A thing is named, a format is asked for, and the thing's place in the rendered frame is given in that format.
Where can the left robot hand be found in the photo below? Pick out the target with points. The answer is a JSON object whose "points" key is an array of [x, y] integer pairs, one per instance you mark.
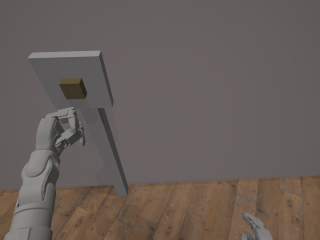
{"points": [[51, 136]]}

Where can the button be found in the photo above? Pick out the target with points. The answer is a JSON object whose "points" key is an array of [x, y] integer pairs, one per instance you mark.
{"points": [[73, 88]]}

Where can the panel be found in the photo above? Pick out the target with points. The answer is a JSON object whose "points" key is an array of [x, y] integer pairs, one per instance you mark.
{"points": [[52, 67]]}

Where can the robot left forearm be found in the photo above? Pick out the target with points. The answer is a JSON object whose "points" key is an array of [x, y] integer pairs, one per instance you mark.
{"points": [[35, 204]]}

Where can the right robot hand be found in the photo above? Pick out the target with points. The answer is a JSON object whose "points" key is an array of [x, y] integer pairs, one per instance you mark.
{"points": [[257, 227]]}

